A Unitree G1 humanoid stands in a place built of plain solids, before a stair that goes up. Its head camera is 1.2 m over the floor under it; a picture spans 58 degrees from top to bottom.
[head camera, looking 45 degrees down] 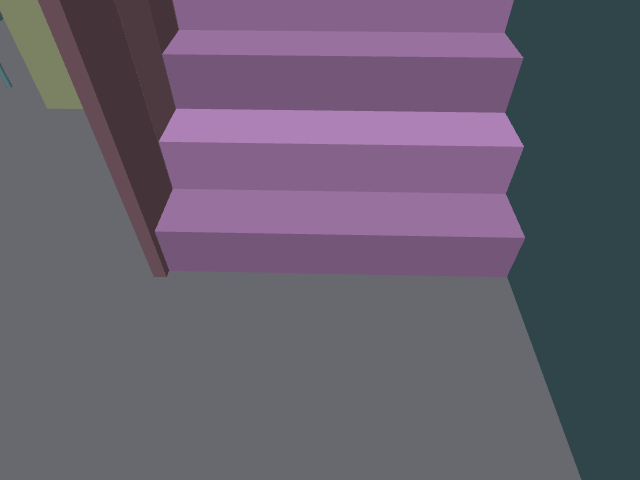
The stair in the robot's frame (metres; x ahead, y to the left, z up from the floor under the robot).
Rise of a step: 0.20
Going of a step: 0.23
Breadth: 1.23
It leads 1 degrees to the right of straight ahead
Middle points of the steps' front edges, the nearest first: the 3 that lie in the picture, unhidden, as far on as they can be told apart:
1.02 -0.06 0.20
1.25 -0.07 0.40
1.48 -0.07 0.60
